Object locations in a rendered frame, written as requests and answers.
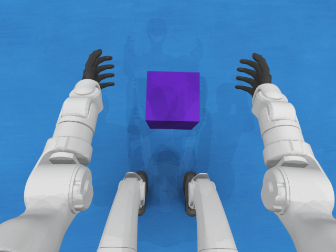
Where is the robot thigh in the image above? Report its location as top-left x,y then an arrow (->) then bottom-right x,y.
188,178 -> 238,252
97,177 -> 145,252

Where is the right robot forearm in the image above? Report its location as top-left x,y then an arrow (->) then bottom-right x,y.
251,83 -> 334,210

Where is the robot left upper arm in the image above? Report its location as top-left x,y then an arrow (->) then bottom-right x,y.
0,164 -> 93,252

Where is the right robot thigh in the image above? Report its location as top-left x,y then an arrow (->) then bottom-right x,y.
188,178 -> 238,252

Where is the robot right upper arm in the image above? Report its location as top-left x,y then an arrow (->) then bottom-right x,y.
261,166 -> 336,252

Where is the left robot hand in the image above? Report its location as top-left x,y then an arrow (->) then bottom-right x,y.
82,49 -> 115,89

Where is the right robot hand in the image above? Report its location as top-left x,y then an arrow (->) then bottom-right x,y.
235,53 -> 272,97

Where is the left robot forearm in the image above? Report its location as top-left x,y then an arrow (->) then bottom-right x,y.
24,79 -> 103,207

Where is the left robot thigh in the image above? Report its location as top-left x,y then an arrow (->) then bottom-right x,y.
97,177 -> 145,252

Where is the carton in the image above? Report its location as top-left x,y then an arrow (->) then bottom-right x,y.
145,71 -> 200,130

